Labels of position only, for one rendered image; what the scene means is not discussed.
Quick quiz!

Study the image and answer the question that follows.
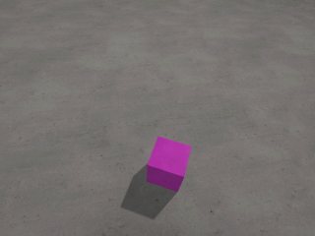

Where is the carton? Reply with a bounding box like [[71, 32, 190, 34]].
[[147, 137, 191, 192]]

